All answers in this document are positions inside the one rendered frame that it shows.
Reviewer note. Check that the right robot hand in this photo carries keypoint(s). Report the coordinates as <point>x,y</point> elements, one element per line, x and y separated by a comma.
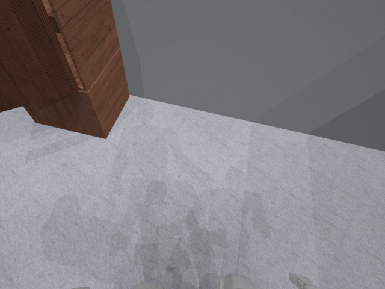
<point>302,282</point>

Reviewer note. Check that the cupboard door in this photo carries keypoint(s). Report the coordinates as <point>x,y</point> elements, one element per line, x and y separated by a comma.
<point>33,66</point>

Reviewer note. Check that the right robot thigh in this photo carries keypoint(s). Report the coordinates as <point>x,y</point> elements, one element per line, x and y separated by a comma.
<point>235,281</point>

